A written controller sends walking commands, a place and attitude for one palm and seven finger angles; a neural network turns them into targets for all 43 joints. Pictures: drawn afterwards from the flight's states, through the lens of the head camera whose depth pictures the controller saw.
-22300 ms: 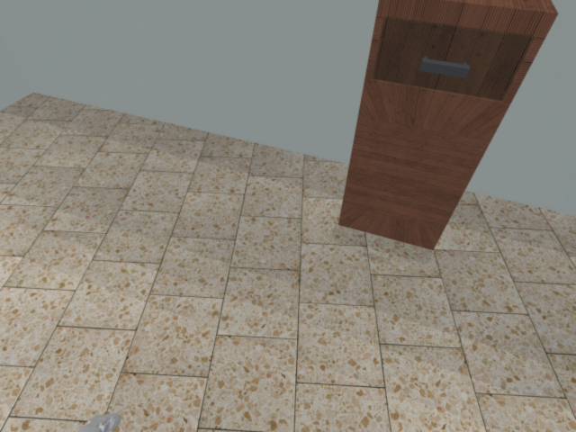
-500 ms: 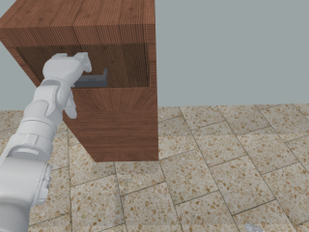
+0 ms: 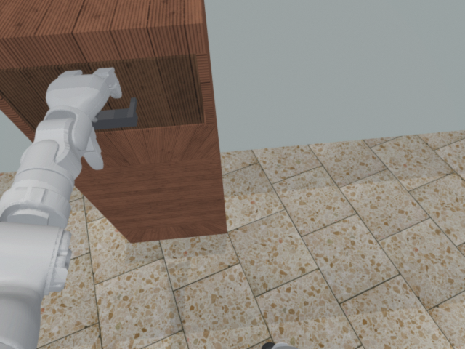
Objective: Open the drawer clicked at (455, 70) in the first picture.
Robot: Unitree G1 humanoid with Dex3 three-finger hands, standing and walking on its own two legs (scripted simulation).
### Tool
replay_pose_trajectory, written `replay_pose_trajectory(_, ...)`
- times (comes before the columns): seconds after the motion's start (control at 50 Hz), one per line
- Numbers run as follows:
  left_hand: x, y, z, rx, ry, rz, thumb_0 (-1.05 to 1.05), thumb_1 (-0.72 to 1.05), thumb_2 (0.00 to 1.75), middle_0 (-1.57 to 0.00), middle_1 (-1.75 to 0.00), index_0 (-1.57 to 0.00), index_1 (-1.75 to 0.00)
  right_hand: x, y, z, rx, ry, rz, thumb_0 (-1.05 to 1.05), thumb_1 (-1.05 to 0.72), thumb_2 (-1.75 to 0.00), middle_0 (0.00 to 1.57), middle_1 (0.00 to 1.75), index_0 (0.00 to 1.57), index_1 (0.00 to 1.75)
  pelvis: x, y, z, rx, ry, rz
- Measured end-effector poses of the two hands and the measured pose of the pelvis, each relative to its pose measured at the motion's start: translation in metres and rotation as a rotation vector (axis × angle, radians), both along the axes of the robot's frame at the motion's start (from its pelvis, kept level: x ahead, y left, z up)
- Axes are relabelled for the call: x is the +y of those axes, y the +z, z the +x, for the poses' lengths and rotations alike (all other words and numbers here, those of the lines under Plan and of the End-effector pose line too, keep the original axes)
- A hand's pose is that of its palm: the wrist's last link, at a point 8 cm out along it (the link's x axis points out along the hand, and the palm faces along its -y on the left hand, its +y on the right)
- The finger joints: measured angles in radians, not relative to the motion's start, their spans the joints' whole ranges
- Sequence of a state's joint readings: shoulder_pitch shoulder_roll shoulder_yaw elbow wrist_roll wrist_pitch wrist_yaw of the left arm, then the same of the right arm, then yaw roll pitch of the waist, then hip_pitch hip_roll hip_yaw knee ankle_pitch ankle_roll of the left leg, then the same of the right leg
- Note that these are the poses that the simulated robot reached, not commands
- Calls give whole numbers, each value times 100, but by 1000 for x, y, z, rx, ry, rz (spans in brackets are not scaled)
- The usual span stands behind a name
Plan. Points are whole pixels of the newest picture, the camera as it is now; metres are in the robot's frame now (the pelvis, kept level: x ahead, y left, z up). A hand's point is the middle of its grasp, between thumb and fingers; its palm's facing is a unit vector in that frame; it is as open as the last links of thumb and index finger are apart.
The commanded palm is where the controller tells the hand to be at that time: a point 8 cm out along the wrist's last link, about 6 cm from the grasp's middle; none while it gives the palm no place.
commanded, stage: re-aim the fingers above the handle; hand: left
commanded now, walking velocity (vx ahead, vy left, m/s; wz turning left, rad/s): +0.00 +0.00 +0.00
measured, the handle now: (105, 112) +0.56 +0.24 +0.06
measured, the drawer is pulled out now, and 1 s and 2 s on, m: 0.00 0.00 0.00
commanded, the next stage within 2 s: lower the fingers behind the handle in 1.56 s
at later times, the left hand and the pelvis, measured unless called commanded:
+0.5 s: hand (94, 118) +0.49 +0.23 +0.11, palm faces -0.02 -0.04 -1.00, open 13.8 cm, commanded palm +0.47 +0.25 +0.17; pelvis +0.02 +0.02 +0.00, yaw +1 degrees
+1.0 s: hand (99, 110) +0.51 +0.22 +0.11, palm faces +0.04 -0.03 -1.00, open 13.8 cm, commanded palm +0.48 +0.25 +0.17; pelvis +0.01 +0.01 +0.00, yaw +1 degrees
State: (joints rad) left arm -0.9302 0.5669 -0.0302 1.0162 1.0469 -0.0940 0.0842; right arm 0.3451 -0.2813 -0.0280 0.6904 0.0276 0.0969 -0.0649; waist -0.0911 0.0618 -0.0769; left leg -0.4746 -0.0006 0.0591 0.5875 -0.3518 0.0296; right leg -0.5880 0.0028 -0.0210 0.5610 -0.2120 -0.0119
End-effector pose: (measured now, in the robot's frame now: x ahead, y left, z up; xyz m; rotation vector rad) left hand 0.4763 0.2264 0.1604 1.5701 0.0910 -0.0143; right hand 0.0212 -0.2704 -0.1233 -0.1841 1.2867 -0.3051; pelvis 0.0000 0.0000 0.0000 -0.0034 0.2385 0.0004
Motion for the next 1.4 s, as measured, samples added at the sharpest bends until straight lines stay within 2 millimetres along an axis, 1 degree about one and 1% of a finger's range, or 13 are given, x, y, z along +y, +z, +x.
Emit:
replay_pose_trajectory(0.12, 8, 0, 3, -56, -7, -1, 0, -49, 30, -32, -120, -32, -120, 2, 1, -1, 3, -1, -9, 1, -90, -90, 21, 30, 21, 30, 3, -1, 2, 15, -6, -2)
replay_pose_trajectory(0.28, 29, 2, 3, -39, 68, 25, 0, -49, 30, -32, -120, -32, -120, 8, 2, 15, -6, 23, 5, 1, -90, -90, 21, 30, 21, 30, 9, 0, 9, 22, 6, -10)
replay_pose_trajectory(0.5, 3, 0, -2, -52, -58, -45, 0, -49, 30, -32, -120, -32, -120, 19, 5, 54, -73, 64, 18, 1, -90, -90, 21, 30, 21, 30, 15, 0, 17, -1, 14, -16)
replay_pose_trajectory(0.66, 43, 3, -4, -58, 99, 27, 0, -49, 30, -32, -120, -32, -120, 27, 0, 65, -92, 84, 51, 1, -90, -90, 21, 30, 21, 30, 13, 0, 15, 9, 10, -12)
replay_pose_trajectory(0.72, 50, 3, -10, -14, 115, 42, 0, -49, 30, -32, -120, -32, -120, 27, -1, 63, -70, 92, 55, 1, -90, -90, 21, 30, 21, 30, 13, 1, 16, 7, 23, -14)
replay_pose_trajectory(0.82, 23, 0, -14, 28, -6, 8, 0, -49, 30, -32, -120, -32, -120, 22, 0, 60, -36, 107, 33, 1, -90, -90, 21, 30, 21, 30, 12, 1, 17, -10, 46, -17)
replay_pose_trajectory(0.94, -11, 0, -1, -41, -113, -47, 0, -49, 30, -32, -120, -32, -120, 13, 3, 55, -56, 88, 3, 1, -90, -90, 21, 30, 21, 30, 10, -1, 12, -2, 34, -13)
replay_pose_trajectory(1.0, -7, 5, 8, -104, -65, -29, 0, -49, 30, -32, -120, -32, -120, 11, 1, 48, -62, 69, 8, 1, -90, -90, 20, 30, 21, 30, 8, -3, 10, 12, 16, -9)
replay_pose_trajectory(1.08, 18, 11, 13, -112, 75, 25, 0, -49, 30, -32, -120, -32, -120, 12, -5, 35, -37, 45, 34, 1, -90, -90, 20, 30, 21, 30, 6, -3, 9, 25, -3, -5)
replay_pose_trajectory(1.14, 36, 10, 8, -49, 160, 58, 0, -49, 30, -32, -120, -32, -120, 13, -7, 27, -10, 27, 50, 1, -90, -90, 20, 30, 21, 30, 4, -1, 10, 28, -7, -4)
replay_pose_trajectory(1.2, 40, 3, -2, 35, 158, 65, 0, -49, 30, -31, -120, -31, -120, 12, -6, 22, 15, 26, 50, 1, -90, -90, 21, 30, 21, 30, 3, 1, 13, 17, 6, -7)
replay_pose_trajectory(1.32, -5, -10, -14, 68, -89, -15, 0, -49, 30, -32, -120, -32, -120, 2, 3, 31, 8, 58, -6, 1, -90, -90, 21, 30, 21, 30, 1, 2, 13, -16, 36, -12)
replay_pose_trajectory(1.4, -25, -1, -10, -60, -178, -50, 0, -49, 30, -32, -120, -32, -120, -2, 6, 44, -48, 67, -27, 1, -90, -90, 21, 30, 21, 30, 2, 0, 10, -10, 29, -10)
